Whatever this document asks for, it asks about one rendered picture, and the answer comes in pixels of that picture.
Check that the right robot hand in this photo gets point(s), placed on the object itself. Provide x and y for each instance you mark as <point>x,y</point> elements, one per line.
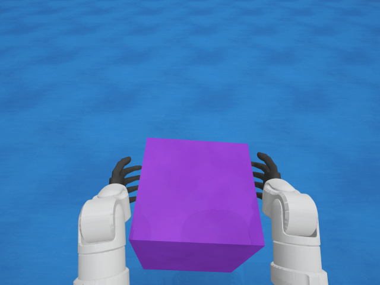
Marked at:
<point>270,171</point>

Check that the left robot hand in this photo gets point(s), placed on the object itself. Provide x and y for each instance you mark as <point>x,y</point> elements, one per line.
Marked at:
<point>119,173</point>

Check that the robot right forearm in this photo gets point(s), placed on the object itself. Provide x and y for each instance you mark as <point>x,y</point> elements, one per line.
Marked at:
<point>295,235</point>

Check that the robot left forearm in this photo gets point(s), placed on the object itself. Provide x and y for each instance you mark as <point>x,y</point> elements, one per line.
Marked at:
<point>101,238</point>

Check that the carton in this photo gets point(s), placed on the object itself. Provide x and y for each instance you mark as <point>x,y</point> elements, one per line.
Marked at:
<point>196,207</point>

